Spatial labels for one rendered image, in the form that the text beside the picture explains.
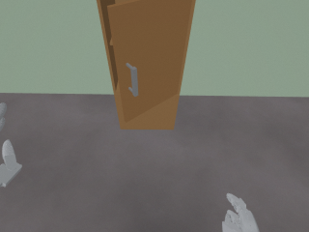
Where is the cupboard door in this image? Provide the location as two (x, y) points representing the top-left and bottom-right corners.
(107, 0), (192, 123)

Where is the left robot hand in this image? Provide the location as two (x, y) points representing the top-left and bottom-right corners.
(0, 102), (22, 188)

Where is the handle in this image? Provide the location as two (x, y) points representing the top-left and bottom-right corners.
(126, 63), (139, 97)

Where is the right robot hand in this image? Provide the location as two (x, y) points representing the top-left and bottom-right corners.
(222, 193), (260, 232)

